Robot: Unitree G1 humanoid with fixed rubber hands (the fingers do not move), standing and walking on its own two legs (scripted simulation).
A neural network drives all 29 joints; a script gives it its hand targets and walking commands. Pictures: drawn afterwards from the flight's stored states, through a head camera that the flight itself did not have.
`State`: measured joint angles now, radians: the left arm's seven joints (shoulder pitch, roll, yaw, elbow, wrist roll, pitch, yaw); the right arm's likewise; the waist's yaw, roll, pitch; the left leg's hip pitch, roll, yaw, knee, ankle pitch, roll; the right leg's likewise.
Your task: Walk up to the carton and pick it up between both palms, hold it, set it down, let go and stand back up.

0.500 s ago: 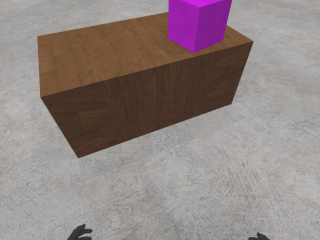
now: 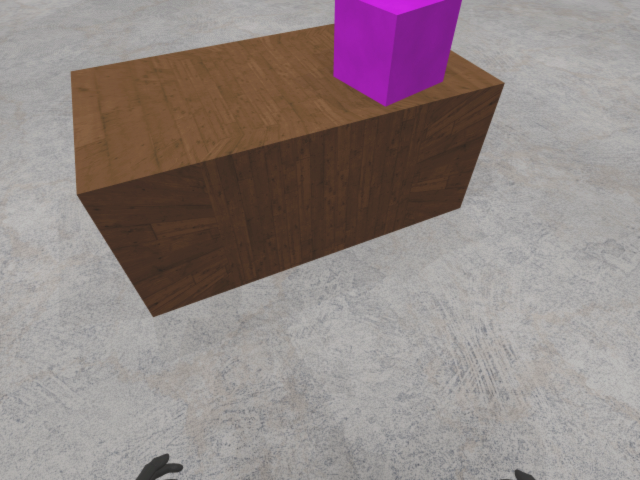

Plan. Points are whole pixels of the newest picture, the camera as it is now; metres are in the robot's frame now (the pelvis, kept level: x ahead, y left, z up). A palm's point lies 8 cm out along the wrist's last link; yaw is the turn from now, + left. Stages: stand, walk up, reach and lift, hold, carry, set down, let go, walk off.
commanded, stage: stand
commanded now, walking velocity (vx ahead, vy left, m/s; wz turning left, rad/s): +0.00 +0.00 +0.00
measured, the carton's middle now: (392, 39) +1.40 -0.18 -0.04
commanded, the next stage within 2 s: none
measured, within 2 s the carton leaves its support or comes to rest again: neither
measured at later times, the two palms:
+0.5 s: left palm out of the picture +0.10 +0.25 -0.10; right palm out of the picture +0.10 -0.25 -0.10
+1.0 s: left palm out of the picture +0.10 +0.25 -0.10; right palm out of the picture +0.09 -0.25 -0.11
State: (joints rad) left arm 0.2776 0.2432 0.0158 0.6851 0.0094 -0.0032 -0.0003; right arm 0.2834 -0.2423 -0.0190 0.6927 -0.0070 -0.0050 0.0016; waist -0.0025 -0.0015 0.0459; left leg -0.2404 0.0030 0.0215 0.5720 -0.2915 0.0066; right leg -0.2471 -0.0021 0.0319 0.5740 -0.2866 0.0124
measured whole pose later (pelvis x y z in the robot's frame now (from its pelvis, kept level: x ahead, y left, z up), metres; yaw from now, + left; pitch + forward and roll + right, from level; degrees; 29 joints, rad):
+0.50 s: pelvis +0.00 +0.00 +0.00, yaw +0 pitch -3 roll +0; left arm 0.28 0.25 0.01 0.70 0.01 0.00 0.00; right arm 0.28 -0.24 -0.02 0.70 -0.01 0.00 0.00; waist 0.00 0.00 0.05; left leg -0.23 0.00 0.02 0.56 -0.29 0.01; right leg -0.23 0.00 0.03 0.56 -0.28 0.01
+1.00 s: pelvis +0.00 +0.00 +0.00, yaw +0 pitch -3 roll +0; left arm 0.28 0.24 0.01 0.72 0.01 0.00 0.01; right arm 0.29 -0.25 -0.02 0.72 -0.01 0.00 0.00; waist 0.00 0.01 0.05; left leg -0.22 0.00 0.03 0.55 -0.28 0.01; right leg -0.23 0.00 0.04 0.55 -0.28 0.01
